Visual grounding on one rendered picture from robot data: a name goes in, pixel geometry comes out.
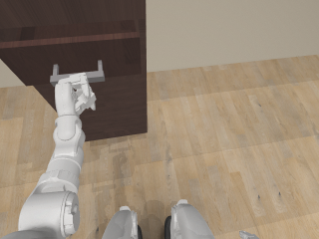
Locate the robot right thigh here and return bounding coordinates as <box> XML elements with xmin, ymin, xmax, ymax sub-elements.
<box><xmin>170</xmin><ymin>203</ymin><xmax>215</xmax><ymax>239</ymax></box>

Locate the robot left shin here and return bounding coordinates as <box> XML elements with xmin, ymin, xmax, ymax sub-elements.
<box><xmin>120</xmin><ymin>206</ymin><xmax>139</xmax><ymax>239</ymax></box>

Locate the cabinet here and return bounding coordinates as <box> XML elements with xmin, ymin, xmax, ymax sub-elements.
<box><xmin>0</xmin><ymin>0</ymin><xmax>148</xmax><ymax>142</ymax></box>

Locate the robot left upper arm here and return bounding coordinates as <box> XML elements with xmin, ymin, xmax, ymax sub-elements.
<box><xmin>0</xmin><ymin>190</ymin><xmax>81</xmax><ymax>239</ymax></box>

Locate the left robot forearm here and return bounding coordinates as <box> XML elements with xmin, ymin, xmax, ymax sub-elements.
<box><xmin>18</xmin><ymin>115</ymin><xmax>86</xmax><ymax>231</ymax></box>

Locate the drawer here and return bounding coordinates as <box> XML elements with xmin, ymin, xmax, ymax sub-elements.
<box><xmin>0</xmin><ymin>20</ymin><xmax>142</xmax><ymax>87</ymax></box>

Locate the left robot hand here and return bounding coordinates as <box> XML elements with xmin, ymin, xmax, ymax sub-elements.
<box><xmin>55</xmin><ymin>73</ymin><xmax>96</xmax><ymax>118</ymax></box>

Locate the handle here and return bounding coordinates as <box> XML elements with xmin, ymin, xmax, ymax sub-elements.
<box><xmin>50</xmin><ymin>60</ymin><xmax>105</xmax><ymax>87</ymax></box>

